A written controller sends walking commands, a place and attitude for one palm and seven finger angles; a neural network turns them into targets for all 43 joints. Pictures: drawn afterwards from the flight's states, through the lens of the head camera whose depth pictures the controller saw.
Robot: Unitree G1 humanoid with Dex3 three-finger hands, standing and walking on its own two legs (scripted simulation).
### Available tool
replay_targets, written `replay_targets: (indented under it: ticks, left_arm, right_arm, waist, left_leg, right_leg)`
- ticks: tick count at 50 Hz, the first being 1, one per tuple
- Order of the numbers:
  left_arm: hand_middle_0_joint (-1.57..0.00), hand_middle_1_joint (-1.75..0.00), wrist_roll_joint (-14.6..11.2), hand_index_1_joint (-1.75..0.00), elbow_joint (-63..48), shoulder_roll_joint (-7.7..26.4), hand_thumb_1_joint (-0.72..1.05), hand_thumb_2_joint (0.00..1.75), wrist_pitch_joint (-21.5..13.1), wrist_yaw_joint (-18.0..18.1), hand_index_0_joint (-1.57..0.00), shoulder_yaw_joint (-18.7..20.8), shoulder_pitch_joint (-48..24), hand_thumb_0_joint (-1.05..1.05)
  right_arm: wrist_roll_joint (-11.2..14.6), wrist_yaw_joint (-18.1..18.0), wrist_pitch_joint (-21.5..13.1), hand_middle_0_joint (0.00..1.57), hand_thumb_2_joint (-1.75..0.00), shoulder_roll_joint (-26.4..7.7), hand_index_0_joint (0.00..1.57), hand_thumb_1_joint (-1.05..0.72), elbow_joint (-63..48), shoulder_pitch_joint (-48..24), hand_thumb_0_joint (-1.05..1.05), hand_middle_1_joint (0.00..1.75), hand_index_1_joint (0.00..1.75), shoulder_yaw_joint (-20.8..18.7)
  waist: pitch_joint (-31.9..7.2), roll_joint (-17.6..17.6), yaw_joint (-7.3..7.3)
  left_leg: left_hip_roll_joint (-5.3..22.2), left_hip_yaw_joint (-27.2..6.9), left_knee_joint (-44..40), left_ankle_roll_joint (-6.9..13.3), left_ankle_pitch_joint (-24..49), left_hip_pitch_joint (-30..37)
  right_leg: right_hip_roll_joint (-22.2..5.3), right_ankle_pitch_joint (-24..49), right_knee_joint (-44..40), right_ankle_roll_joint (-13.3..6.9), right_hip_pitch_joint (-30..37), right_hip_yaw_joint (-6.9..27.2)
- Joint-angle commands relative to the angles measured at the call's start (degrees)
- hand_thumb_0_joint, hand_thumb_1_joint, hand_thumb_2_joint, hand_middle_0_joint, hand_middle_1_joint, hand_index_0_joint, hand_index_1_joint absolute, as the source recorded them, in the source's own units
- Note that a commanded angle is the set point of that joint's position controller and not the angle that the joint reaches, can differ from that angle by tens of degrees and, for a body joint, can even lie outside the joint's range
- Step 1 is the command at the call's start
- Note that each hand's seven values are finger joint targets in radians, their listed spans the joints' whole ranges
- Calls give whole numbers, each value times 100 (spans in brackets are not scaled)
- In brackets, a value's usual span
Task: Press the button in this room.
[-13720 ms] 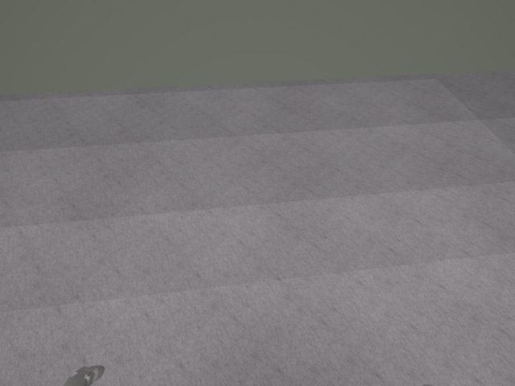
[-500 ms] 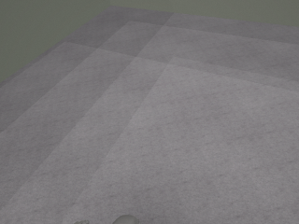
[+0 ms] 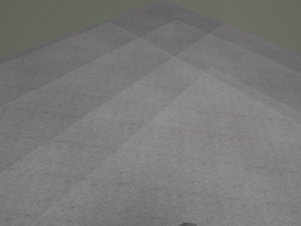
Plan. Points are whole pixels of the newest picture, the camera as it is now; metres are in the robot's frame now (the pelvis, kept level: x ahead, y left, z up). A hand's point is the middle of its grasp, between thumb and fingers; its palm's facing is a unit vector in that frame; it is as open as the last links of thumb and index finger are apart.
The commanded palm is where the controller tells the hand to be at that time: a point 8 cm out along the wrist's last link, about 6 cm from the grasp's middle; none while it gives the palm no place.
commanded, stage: turn or walk to find it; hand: left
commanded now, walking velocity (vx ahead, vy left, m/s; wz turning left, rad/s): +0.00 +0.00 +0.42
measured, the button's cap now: out of the picture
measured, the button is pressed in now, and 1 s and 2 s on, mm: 0 0 0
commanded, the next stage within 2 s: none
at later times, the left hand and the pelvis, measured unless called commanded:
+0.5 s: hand out of the picture +0.02 +0.12 -0.14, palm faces +0.24 -0.93 -0.29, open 7.3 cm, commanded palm none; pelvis -0.03 -0.08 +0.00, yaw +13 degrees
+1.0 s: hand out of the picture -0.17 +0.14 -0.19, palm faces +0.50 -0.83 -0.24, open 7.3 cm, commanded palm none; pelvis -0.08 -0.05 -0.01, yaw +25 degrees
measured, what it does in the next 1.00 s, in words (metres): steps on the spot, turning left: right foot, then left foot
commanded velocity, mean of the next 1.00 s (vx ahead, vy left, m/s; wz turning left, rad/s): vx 0.00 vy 0.00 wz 0.42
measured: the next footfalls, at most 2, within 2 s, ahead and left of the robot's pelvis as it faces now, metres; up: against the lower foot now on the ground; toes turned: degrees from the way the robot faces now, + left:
right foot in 0.30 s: +0.04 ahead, -0.14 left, +0.00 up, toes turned +3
left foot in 0.90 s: -0.10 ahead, +0.06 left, +0.00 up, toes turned +28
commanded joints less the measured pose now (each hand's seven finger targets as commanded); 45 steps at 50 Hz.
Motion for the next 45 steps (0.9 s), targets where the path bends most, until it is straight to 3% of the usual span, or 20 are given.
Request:
replay_targets:
  ticks: [1, 5, 8, 11, 13, 14, 15, 16, 17, 18, 19, 21, 23, 29, 37, 40, 42, 43, 44, 45]
  left_arm:
    - [-20, -30, 16, -30, -474, 332, 90, 90, -177, 5, -20, 34, -155, 0]
    - [-20, -30, 4, -30, -641, 273, 90, 90, -161, 27, -20, 22, -390, 0]
    - [-20, -30, -16, -30, -773, 190, 90, 90, -202, 35, -20, -9, -584, 0]
    - [-20, -30, -57, -30, -738, 186, 90, 90, -272, 46, -20, -18, -279, 0]
    - [-20, -30, -47, -30, -599, 327, 90, 90, -359, 61, -20, 19, 291, 0]
    - [-20, -30, 35, -30, -571, 760, 90, 90, -439, 99, -20, 92, 461, 0]
    - [-20, -30, 89, -30, -597, 1201, 90, 90, -457, 126, -20, 176, 512, 0]
    - [-20, -30, 36, -30, -685, 1130, 90, 90, -424, 132, -20, 135, 428, 0]
    - [-20, -30, 25, -30, -767, 889, 90, 90, -457, 149, -20, 153, 21, 0]
    - [-20, -30, 13, -30, -846, 773, 90, 90, -427, 137, -20, 117, -332, 0]
    - [-20, -30, -4, -30, -912, 601, 90, 90, -404, 139, -20, 52, -572, 0]
    - [-20, -30, -1, -30, -905, 397, 90, 90, -464, 116, -20, -6, -508, 0]
    - [-20, -30, 1, -30, -818, 378, 90, 90, -484, 115, -20, -9, -230, 0]
    - [-20, -30, 36, -30, -581, 430, 90, 90, -483, 142, -20, 34, 269, 0]
    - [-20, -30, 113, -30, -363, 731, 90, 90, -408, 119, -20, 117, 525, 0]
    - [-20, -30, 121, -30, -295, 829, 90, 90, -386, 108, -20, 154, 479, 0]
    - [-20, -30, 71, -30, -274, 818, 90, 90, -354, 90, -20, 159, 310, 0]
    - [-20, -30, 23, -30, -309, 717, 90, 90, -315, 72, -20, 135, 273, 0]
    - [-20, -30, -17, -30, -425, 417, 90, 90, -279, 49, -20, 88, 279, 0]
    - [-20, -30, 23, -30, -654, 184, 90, 90, -225, 33, -20, -20, -64, 0]
  right_arm:
    - [30, -50, -68, 20, -90, -1144, 20, -90, -228, 451, 0, 30, 30, -278]
    - [-7, -32, -29, 20, -90, -1168, 20, -90, -262, 526, 0, 30, 30, -333]
    - [-40, -30, 5, 20, -90, -1194, 20, -90, -264, 587, 0, 30, 30, -374]
    - [-46, -17, 30, 20, -90, -1186, 20, -90, -308, 459, 0, 30, 30, -394]
    - [15, -1, 38, 20, -90, -1107, 20, -90, -350, 312, 0, 30, 30, -401]
    - [80, 38, 36, 20, -90, -777, 20, -90, -377, 413, 0, 30, 30, -363]
    - [54, 40, 34, 20, -90, -504, 20, -90, -550, 341, 0, 30, 30, -309]
    - [21, 28, 100, 20, -90, -786, 20, -90, -539, 259, 0, 30, 30, -390]
    - [-10, 48, 179, 20, -90, -803, 20, -90, -405, 424, 0, 30, 30, -420]
    - [-13, 73, 238, 20, -90, -794, 20, -90, -241, 515, 0, 30, 30, -449]
    - [-23, 108, 261, 20, -90, -780, 20, -90, -130, 674, 0, 30, 30, -445]
    - [-35, 142, 277, 20, -90, -664, 20, -90, -4, 887, 0, 30, 30, -406]
    - [-32, 142, 292, 20, -90, -680, 20, -90, 20, 843, 0, 30, 30, -407]
    - [-30, 125, 309, 20, -90, -677, 20, -90, -21, 488, 0, 30, 30, -365]
    - [44, 116, 215, 20, -90, -541, 20, -90, -174, 8, 0, 30, 30, -231]
    - [85, 94, 137, 20, -90, -516, 20, -90, -203, 120, 0, 30, 30, -192]
    - [76, 83, 79, 20, -90, -575, 20, -90, -118, 458, 0, 30, 30, -204]
    - [73, 93, 34, 20, -90, -743, 20, -90, -78, 656, 0, 30, 30, -238]
    - [30, 75, -1, 20, -90, -1206, 20, -90, -106, 713, 0, 30, 30, -345]
    - [4, 27, 37, 20, -90, -1615, 20, -90, -137, 831, 0, 30, 30, -422]
  waist:
    - [-359, 898, -238]
    - [-322, 970, -312]
    - [-393, 991, -386]
    - [-569, 1089, -253]
    - [-815, 749, 43]
    - [-955, -337, 95]
    - [-726, -1676, 157]
    - [-660, -1117, 145]
    - [-448, -1207, -59]
    - [-129, -941, -198]
    - [32, -674, -347]
    - [24, -601, -375]
    - [-37, -767, -264]
    - [-111, -634, -56]
    - [-342, -823, 155]
    - [-601, -884, 77]
    - [-722, -699, -172]
    - [-824, -192, -317]
    - [-754, 1232, -385]
    - [-448, 2017, -526]
  left_leg:
    - [1239, -1115, -912, 585, 2860, 519]
    - [1328, -1540, -959, 761, 2210, 423]
    - [1309, -1797, -770, 814, 2420, 402]
    - [1144, -1920, -460, 722, 2742, 103]
    - [778, -1704, 65, 356, 1914, -516]
    - [225, -1192, 844, -49, 470, -1439]
    - [-490, -453, 2123, -383, -1790, -2301]
    - [-245, -709, 3090, -335, -1919, -2032]
    - [-113, -888, 3640, -329, -1569, -1984]
    - [-76, -780, 4085, -352, -1213, -1976]
    - [18, -702, 4261, -378, -877, -1967]
    - [13, -523, 4406, -482, -396, -1972]
    - [47, -481, 4398, -560, -259, -2033]
    - [238, -414, 3856, -664, -465, -2082]
    - [248, 90, 2114, -525, -1194, -1310]
    - [189, 285, 1240, -435, -1124, -811]
    - [152, 371, 167, -368, -218, -19]
    - [296, 105, -476, -280, 345, 638]
    - [1364, -1389, -1034, 112, 703, 1152]
    - [2222, -2320, -1288, 681, 1863, 866]
  right_leg:
    - [-24, 319, 123, 96, -435, 194]
    - [41, 68, -494, 95, -335, 237]
    - [183, -196, -1327, 33, -31, 202]
    - [380, 106, -2515, -40, 761, 101]
    - [276, 1349, -3991, -73, 1940, 103]
    - [-682, 1525, -4562, -315, 2841, 993]
    - [-2014, 2444, -4609, -938, 2804, 2302]
    - [-2223, 2537, -4610, -1321, 1981, 2111]
    - [-1921, 1800, -4803, -1299, 1475, 1812]
    - [-1648, 1119, -4911, -1179, 1151, 1546]
    - [-1396, 1047, -4870, -1011, 1022, 1147]
    - [-1064, 1498, -4772, -872, 1163, 537]
    - [-1061, 1541, -4790, -890, 1396, 444]
    - [-1360, 1636, -4764, -1061, 1875, 468]
    - [-1637, 2239, -4478, -1329, 1993, 256]
    - [-1679, 2646, -4123, -1300, 2019, 113]
    - [-1521, 2361, -3636, -972, 1615, -237]
    - [-1276, 1851, -3066, -668, 1083, -514]
    - [-603, 519, -1952, -266, -89, -819]
    - [-138, -1075, -981, -52, -796, -598]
